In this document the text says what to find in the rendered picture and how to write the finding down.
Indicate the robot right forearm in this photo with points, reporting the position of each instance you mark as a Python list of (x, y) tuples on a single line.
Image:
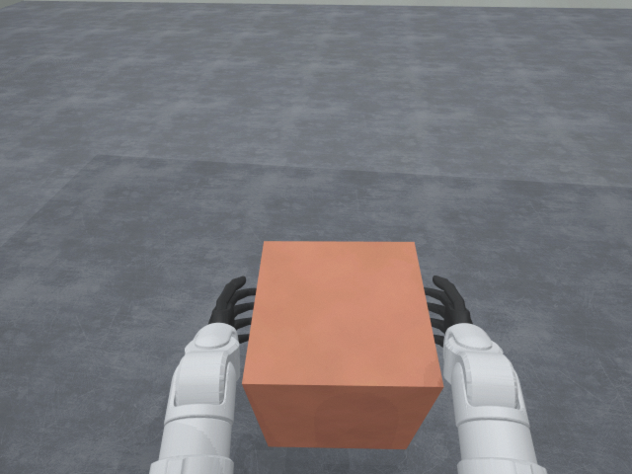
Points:
[(489, 409)]

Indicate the robot left forearm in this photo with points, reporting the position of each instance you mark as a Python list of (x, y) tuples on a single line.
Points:
[(200, 410)]

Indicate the left robot hand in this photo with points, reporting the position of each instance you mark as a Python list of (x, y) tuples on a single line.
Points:
[(225, 310)]

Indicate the right robot hand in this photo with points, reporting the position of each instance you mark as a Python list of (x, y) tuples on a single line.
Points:
[(454, 310)]

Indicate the carton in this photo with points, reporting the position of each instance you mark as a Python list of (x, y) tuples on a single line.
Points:
[(341, 351)]

